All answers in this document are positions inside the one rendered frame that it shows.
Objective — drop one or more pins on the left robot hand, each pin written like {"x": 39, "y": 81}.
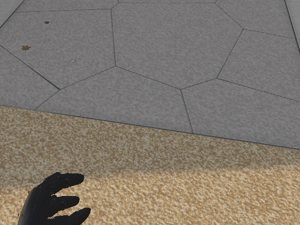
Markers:
{"x": 40, "y": 205}

